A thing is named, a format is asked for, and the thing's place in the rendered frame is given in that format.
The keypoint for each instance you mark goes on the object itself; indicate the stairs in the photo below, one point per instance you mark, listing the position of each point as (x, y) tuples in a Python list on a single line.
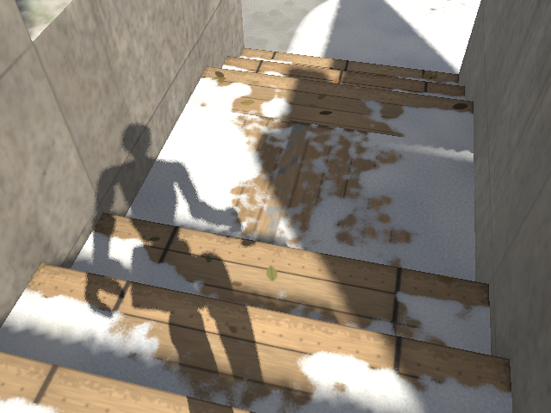
[(261, 327), (428, 83)]

